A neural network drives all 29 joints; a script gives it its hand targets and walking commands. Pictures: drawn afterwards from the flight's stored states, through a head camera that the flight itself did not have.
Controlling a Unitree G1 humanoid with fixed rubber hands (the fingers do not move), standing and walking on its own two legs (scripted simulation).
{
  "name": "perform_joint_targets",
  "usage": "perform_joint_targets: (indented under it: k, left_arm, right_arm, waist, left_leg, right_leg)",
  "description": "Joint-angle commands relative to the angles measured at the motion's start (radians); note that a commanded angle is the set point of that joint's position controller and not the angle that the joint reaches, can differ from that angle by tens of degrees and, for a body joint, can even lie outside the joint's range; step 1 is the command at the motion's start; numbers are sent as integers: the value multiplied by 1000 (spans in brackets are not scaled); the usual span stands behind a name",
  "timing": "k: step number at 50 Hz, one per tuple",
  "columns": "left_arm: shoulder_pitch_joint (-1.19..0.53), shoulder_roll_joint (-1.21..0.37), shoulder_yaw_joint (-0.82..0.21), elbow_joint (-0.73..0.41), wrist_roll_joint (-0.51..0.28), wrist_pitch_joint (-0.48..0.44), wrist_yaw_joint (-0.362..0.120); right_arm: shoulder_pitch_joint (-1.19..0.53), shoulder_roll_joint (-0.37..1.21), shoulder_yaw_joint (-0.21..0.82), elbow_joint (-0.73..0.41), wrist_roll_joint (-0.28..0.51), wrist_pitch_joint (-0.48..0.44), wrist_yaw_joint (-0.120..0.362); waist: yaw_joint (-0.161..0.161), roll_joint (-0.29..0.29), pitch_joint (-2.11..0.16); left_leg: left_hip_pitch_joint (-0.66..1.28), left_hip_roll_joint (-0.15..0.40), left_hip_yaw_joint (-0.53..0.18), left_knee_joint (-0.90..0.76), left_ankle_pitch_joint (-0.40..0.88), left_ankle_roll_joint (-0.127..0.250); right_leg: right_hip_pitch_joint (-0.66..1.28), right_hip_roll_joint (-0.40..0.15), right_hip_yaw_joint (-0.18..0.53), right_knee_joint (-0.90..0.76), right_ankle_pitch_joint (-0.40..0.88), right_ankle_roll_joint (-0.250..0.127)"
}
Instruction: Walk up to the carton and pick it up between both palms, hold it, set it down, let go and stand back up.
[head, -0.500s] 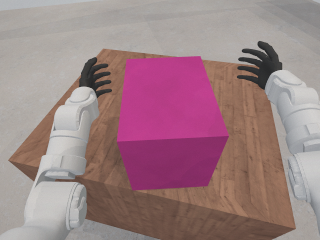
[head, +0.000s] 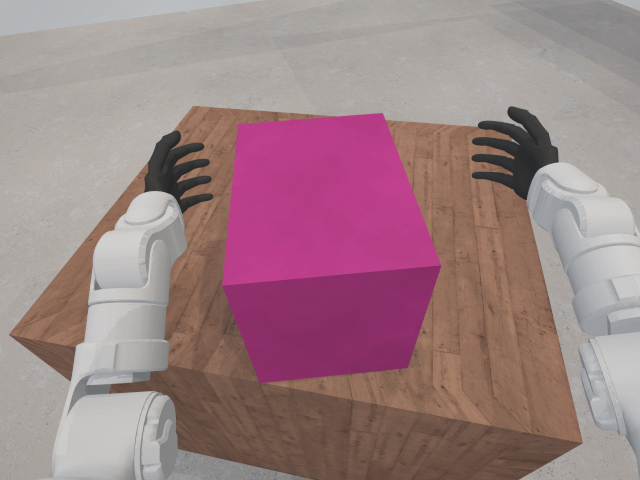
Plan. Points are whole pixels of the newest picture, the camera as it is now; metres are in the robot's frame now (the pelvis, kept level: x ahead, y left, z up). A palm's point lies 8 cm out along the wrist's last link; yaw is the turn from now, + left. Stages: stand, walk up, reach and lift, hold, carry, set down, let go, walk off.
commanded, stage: set down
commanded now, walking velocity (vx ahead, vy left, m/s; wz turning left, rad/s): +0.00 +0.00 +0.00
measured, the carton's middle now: (322, 245) +0.45 +0.08 +0.02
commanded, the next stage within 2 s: none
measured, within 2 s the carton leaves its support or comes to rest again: neither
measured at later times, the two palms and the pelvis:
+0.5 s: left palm (163, 262) +0.31 +0.23 +0.14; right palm (554, 248) +0.39 -0.20 +0.13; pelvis -0.01 -0.01 +0.00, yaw +0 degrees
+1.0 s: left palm (170, 305) +0.28 +0.22 +0.10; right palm (558, 310) +0.34 -0.21 +0.08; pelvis +0.00 -0.01 +0.00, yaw +0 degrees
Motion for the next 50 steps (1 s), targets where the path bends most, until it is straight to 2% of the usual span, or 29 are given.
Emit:
perform_joint_targets:
  k: [1, 7, 9, 12, 14, 18, 20, 22, 23, 24, 25, 26, 27, 28, 29, 30, 32, 34, 36, 37, 38, 41, 42, 43, 46, 47, 48, 49, 50]
  left_arm:
    - [-357, 173, 35, -260, 12, -53, -5]
    - [-250, 143, 14, -414, -2, -65, -1]
    - [-263, 169, 30, -360, -6, -64, 7]
    - [-55, 88, -13, -392, 17, -57, -4]
    - [-155, 154, 21, -424, 34, -69, -3]
    - [-113, 113, -29, -414, 22, -77, 12]
    - [-55, 109, 1, -375, 33, -85, 19]
    - [-177, 139, -3, -398, 21, -93, 26]
    - [61, 53, -35, -435, 32, -89, 23]
    - [-98, 110, -25, -435, 27, -100, 22]
    - [-89, 111, -30, -438, 8, -94, 30]
    - [-30, 84, -36, -438, 16, -80, 32]
    - [4, 91, -12, -400, 43, -82, 28]
    - [-55, 109, -26, -434, 31, -84, 25]
    - [144, 22, -50, -396, 38, -75, 16]
    - [23, 81, -31, -426, 41, -84, 9]
    - [-24, 130, 2, -474, 42, -93, 17]
    - [144, 65, -39, -510, 46, -123, 9]
    - [224, 56, -22, -537, 56, -116, 3]
    - [-2, 118, -34, -569, 30, -129, 8]
    - [247, 53, -41, -562, 46, -131, 3]
    - [404, 0, -60, -568, 70, -153, -23]
    - [194, 87, -41, -617, 50, -176, -18]
    - [279, 62, -49, -585, 39, -176, -8]
    - [277, 78, -18, -552, 32, -215, -7]
    - [361, 36, -53, -579, 26, -218, -6]
    - [251, 59, -62, -571, 12, -224, -8]
    - [400, 24, -56, -543, 37, -241, -7]
    - [472, 14, -65, -553, 42, -244, -16]
  right_arm:
    - [-459, -186, -79, -298, 8, -80, -18]
    - [-318, -214, -153, -381, -1, -93, -14]
    - [-348, -208, -143, -422, 4, -92, -3]
    - [-103, -163, -110, -336, 4, -99, 11]
    - [-189, -142, -137, -441, -17, -108, 3]
    - [-123, -153, -174, -423, -46, -113, 20]
    - [-110, -132, -146, -471, -32, -118, 28]
    - [-182, -136, -154, -479, -47, -110, 27]
    - [59, -118, -149, -432, -26, -126, 36]
    - [-125, -141, -159, -500, -16, -134, 30]
    - [-105, -151, -182, -547, -45, -129, 35]
    - [-23, -150, -176, -477, -40, -115, 30]
    - [-9, -121, -142, -467, -38, -114, 28]
    - [-39, -122, -166, -492, -49, -117, 24]
    - [151, -105, -128, -400, -34, -110, 29]
    - [34, -123, -164, -475, -47, -123, 20]
    - [-25, -121, -184, -565, -53, -136, 7]
    - [171, -126, -184, -551, -48, -160, 5]
    - [239, -117, -152, -590, -37, -172, -2]
    - [27, -136, -182, -667, -51, -168, -11]
    - [272, -96, -166, -654, -33, -179, -6]
    - [422, -96, -143, -639, -36, -214, -12]
    - [224, -104, -188, -756, -37, -228, -20]
    - [310, -108, -189, -701, -50, -217, -4]
    - [288, -94, -176, -772, -63, -235, -6]
    - [391, -111, -174, -744, -43, -239, 2]
    - [286, -117, -212, -744, -67, -232, 1]
    - [445, -77, -163, -725, -57, -241, 6]
    - [506, -73, -156, -710, -45, -253, 7]
  waist:
    - [-4, -118, -555]
    - [-55, -106, -554]
    - [-28, -122, -517]
    - [-61, -93, -423]
    - [-47, -96, -404]
    - [-58, -57, -354]
    - [-24, -124, -345]
    - [-26, -90, -342]
    - [-64, -87, -325]
    - [-21, -62, -338]
    - [-39, -106, -358]
    - [-55, -80, -347]
    - [-30, -92, -294]
    - [-54, -85, -290]
    - [-75, -119, -222]
    - [-56, -70, -247]
    - [-48, -94, -307]
    - [-81, -69, -299]
    - [-79, -88, -314]
    - [-76, -63, -364]
    - [-85, -90, -322]
    - [-106, -91, -245]
    - [-80, -46, -316]
    - [-96, -88, -292]
    - [-50, -122, -281]
    - [-72, -98, -291]
    - [-99, -107, -297]
    - [-65, -106, -244]
    - [-79, -116, -242]
  left_leg:
    - [121, -127, 58, 38, 378, 14]
    - [198, -121, 51, 38, 334, 26]
    - [159, -123, 57, 37, 290, 37]
    - [218, -112, 52, 33, 307, 32]
    - [180, -121, 61, 13, 246, 51]
    - [218, -101, 44, 9, 183, 43]
    - [194, -106, 56, -3, 163, 58]
    - [165, -106, 51, -20, 110, 63]
    - [246, -100, 39, -12, 167, 53]
    - [187, -104, 49, -11, 116, 58]
    - [187, -109, 55, -12, 115, 60]
    - [213, -98, 45, -6, 147, 56]
    - [195, -104, 57, -12, 152, 58]
    - [194, -109, 53, -24, 122, 62]
    - [222, -103, 50, -25, 149, 59]
    - [216, -109, 49, -24, 139, 61]
    - [186, -122, 61, -9, 142, 66]
    - [242, -113, 38, 3, 225, 56]
    - [268, -120, 41, 11, 273, 51]
    - [227, -116, 51, 4, 232, 56]
    - [278, -116, 31, 8, 306, 55]
    - [343, -109, 23, 14, 388, 42]
    - [293, -118, 41, 14, 314, 47]
    - [279, -120, 41, 9, 310, 51]
    - [250, -111, 42, 3, 275, 63]
    - [285, -109, 34, 11, 331, 49]
    - [250, -110, 42, 0, 264, 52]
    - [273, -105, 38, -13, 292, 51]
    - [296, -105, 31, -2, 328, 53]
  right_leg:
    - [380, 59, 1, 70, 455, 34]
    - [313, 57, 3, 56, 359, 24]
    - [282, 60, 2, 47, 272, 14]
    - [292, 49, 11, 34, 278, 6]
    - [264, 45, 0, 20, 198, 10]
    - [183, 48, -2, 0, 62, -15]
    - [209, 43, 13, -3, 45, -7]
    - [195, 40, 10, -5, -5, -10]
    - [222, 44, 2, -1, 54, -11]
    - [176, 45, 10, 0, -17, -13]
    - [177, 46, 6, -7, -18, -10]
    - [174, 48, 2, -5, 27, -16]
    - [185, 44, 11, -9, 42, -11]
    - [191, 43, 11, -17, 15, -9]
    - [219, 51, 6, -19, 42, -10]
    - [187, 48, -1, -18, 18, -18]
    - [203, 30, 18, -5, 75, 8]
    - [233, 44, 11, 6, 151, -6]
    - [261, 46, 5, 13, 224, 6]
    - [225, 40, 14, 25, 185, 2]
    - [273, 46, 5, 15, 267, 5]
    - [266, 53, -4, 9, 325, -5]
    - [232, 42, 16, 10, 252, -6]
    - [224, 45, -2, 8, 247, -3]
    - [224, 44, 13, 12, 208, -8]
    - [246, 49, 8, 16, 263, -14]
    - [204, 43, 12, 6, 199, -13]
    - [232, 47, 13, 4, 206, -17]
    - [250, 45, 12, 5, 271, -14]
